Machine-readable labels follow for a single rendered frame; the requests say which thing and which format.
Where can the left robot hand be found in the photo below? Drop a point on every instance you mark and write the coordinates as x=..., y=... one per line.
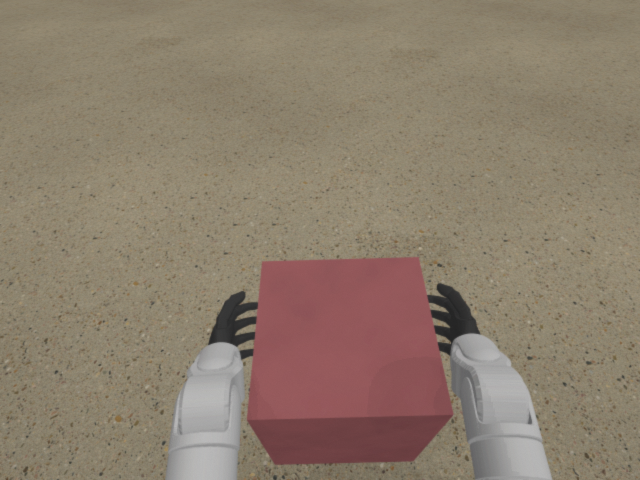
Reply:
x=226, y=326

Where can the carton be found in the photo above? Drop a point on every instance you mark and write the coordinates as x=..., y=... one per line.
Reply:
x=346, y=364

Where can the right robot forearm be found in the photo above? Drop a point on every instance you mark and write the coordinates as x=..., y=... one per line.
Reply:
x=499, y=417

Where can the left robot forearm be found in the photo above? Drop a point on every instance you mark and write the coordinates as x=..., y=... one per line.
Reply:
x=205, y=433

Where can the right robot hand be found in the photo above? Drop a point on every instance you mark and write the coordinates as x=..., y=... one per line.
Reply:
x=459, y=317

